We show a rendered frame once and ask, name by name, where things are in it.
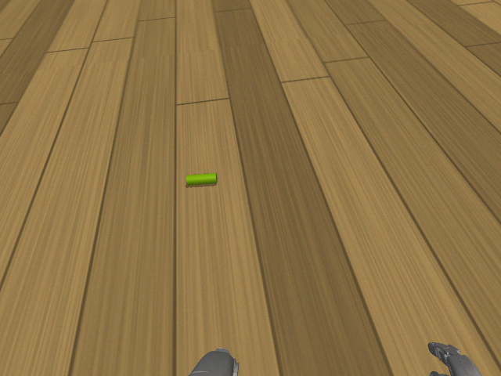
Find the can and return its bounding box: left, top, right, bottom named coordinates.
left=186, top=173, right=218, bottom=185

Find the right robot hand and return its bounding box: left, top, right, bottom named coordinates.
left=427, top=342, right=481, bottom=376

